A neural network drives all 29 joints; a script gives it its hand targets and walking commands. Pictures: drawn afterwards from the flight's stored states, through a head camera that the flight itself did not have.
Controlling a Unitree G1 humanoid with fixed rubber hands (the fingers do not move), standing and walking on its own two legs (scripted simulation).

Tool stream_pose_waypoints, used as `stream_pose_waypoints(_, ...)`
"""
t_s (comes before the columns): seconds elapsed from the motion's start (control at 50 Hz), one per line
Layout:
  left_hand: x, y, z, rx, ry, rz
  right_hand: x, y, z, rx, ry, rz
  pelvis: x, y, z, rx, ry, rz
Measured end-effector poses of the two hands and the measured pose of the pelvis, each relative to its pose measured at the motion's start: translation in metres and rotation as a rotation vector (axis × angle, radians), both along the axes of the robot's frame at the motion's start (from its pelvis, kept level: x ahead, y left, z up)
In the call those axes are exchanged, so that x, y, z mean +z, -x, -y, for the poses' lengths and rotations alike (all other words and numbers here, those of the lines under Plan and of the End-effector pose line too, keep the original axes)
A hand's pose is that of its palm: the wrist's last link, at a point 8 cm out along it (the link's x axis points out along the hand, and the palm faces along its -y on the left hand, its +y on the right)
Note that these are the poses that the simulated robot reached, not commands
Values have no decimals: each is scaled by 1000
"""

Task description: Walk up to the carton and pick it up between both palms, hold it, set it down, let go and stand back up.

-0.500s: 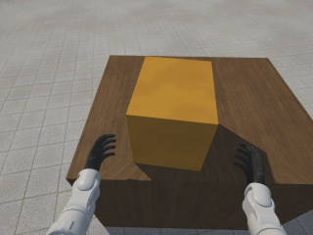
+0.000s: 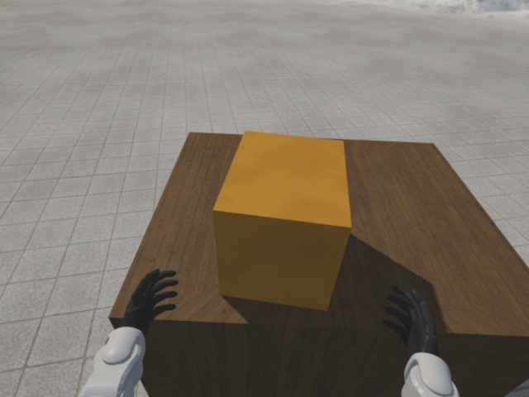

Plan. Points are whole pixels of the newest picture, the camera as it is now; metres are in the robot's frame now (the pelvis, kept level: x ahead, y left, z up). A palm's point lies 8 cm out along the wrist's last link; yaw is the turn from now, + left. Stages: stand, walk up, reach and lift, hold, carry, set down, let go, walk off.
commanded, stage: set down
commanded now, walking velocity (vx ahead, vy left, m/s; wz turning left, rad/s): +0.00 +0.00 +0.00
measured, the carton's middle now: (283, 215) +0.52 -0.05 +0.00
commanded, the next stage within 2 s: none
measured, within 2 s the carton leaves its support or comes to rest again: neither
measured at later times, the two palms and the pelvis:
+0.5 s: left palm (132, 341) +0.26 +0.21 -0.02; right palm (417, 342) +0.23 -0.23 -0.01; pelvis +0.02 -0.01 +0.00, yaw +0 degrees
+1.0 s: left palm (134, 349) +0.26 +0.21 -0.04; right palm (424, 356) +0.21 -0.24 -0.03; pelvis +0.05 -0.02 +0.01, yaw +0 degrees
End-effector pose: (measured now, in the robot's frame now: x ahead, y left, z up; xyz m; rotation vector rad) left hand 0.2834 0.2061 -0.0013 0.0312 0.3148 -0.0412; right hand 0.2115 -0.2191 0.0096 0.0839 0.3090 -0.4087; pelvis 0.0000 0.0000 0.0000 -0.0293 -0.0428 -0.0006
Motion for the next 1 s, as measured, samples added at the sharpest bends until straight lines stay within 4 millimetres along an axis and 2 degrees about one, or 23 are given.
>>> stream_pose_waypoints(0.14,-6,3,-6,0,8,-38,-6,4,-9,8,-4,-43,0,-2,-5,5,0,-2)
stream_pose_waypoints(0.28,-16,13,-8,16,-5,-96,-11,-1,-8,25,-12,-58,1,-7,-4,6,-1,8)
stream_pose_waypoints(0.46,-21,21,-10,54,-57,-172,-20,-13,5,58,-24,-66,3,-17,4,6,-12,11)
stream_pose_waypoints(0.62,-19,14,-2,54,-75,-193,-25,-20,21,55,-23,-91,6,-30,13,6,-24,5)
stream_pose_waypoints(0.76,-21,10,3,36,-71,-226,-35,-12,26,46,-29,-140,9,-42,17,5,-30,7)
stream_pose_waypoints(0.88,-30,18,-1,47,-68,-283,-43,-3,26,54,-17,-191,10,-47,17,5,-31,5)
stream_pose_waypoints(1.0,-35,28,-7,67,-63,-308,-43,-3,23,79,-2,-191,10,-47,16,5,-28,5)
